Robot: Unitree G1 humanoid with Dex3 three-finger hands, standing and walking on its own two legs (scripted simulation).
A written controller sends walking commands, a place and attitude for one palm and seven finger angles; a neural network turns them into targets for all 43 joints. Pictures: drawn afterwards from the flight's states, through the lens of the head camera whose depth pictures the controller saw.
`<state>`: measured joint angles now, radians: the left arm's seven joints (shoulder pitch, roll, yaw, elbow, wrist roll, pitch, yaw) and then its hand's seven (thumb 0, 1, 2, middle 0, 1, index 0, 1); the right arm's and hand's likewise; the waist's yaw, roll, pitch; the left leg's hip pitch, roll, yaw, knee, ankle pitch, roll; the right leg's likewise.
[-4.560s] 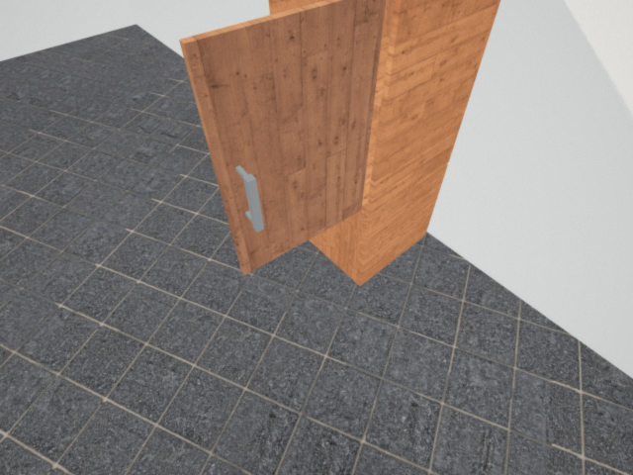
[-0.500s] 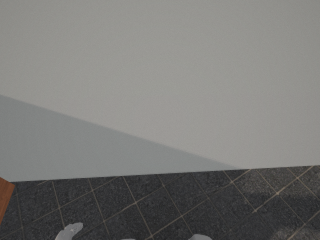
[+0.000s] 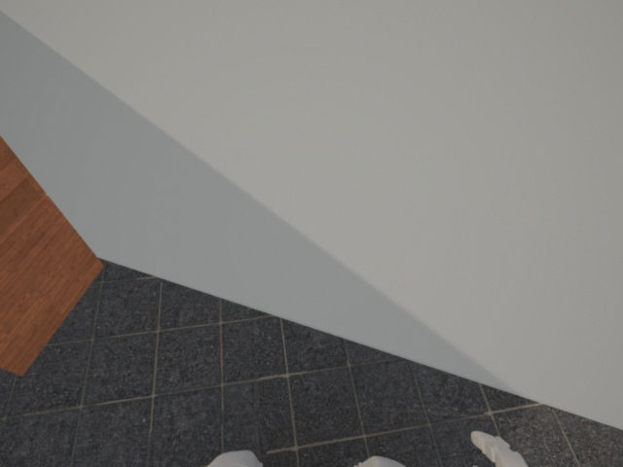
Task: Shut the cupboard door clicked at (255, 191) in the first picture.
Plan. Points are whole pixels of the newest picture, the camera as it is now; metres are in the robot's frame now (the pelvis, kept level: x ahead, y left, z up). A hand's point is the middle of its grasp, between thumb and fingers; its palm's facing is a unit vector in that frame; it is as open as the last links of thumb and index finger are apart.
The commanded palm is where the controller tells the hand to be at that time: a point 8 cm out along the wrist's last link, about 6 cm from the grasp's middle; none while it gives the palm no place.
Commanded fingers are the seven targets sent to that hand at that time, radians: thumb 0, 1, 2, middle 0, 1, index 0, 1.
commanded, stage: turn to face it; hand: left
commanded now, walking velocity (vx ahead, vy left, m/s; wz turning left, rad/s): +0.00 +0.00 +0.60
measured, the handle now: out of the picture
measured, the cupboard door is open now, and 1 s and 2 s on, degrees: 86 86 86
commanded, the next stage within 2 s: take the last steps up to it in 1.92 s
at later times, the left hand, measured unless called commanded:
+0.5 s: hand out of the picture +0.04 +0.16 -0.14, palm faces +0.29 -0.93 -0.24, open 7.4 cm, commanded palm none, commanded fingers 0.00 0.90 0.90 -0.20 -0.30 -0.20 -0.30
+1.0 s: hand out of the picture -0.01 +0.15 -0.14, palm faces +0.58 -0.76 -0.30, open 7.4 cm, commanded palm none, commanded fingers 0.00 0.90 0.90 -0.20 -0.30 -0.20 -0.30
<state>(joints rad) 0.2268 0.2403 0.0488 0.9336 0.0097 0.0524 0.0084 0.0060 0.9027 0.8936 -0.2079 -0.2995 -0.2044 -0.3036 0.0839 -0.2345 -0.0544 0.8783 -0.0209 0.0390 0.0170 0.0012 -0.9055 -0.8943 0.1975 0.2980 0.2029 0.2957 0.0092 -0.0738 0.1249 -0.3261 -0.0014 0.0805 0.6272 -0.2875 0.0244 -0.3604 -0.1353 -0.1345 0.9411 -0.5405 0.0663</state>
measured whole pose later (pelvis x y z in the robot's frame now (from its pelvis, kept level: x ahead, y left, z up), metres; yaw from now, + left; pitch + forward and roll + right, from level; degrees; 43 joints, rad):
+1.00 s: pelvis +0.04 -0.08 +0.01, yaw +37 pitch +0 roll +1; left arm 0.19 0.23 0.05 0.87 0.02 0.03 0.02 0.00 0.91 0.89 -0.20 -0.30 -0.20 -0.30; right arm 0.16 -0.27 -0.09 0.92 -0.02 0.09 0.02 0.00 -0.90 -0.89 0.20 0.30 0.21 0.30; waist -0.02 0.03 0.09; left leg -0.50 -0.02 -0.03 1.07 -0.45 -0.03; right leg -0.25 -0.08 -0.10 0.58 -0.32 0.01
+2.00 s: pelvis +0.06 -0.05 +0.01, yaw +68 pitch +0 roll -1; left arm 0.22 0.25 0.05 0.97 0.01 0.07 0.01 0.01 0.91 0.89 -0.21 -0.30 -0.20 -0.30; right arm 0.11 -0.20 -0.03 0.92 -0.03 0.03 -0.01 0.00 -0.90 -0.89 0.20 0.30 0.20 0.30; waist 0.02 -0.07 0.11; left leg -0.29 -0.02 0.03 0.58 -0.30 0.06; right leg -0.38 -0.08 -0.05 1.00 -0.53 0.07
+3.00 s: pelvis +0.02 +0.20 +0.02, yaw +76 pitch -1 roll +3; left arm 0.15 0.18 0.05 0.96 0.02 0.00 -0.02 0.00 0.91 0.89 -0.20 -0.30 -0.20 -0.30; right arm 0.30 -0.19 -0.04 1.05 -0.03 -0.04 -0.01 -0.01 -0.93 -0.89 0.20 0.30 0.21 0.30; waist 0.00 -0.01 0.03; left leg -0.11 -0.06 0.18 0.34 -0.22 0.07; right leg -0.51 -0.10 -0.09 0.82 -0.26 0.00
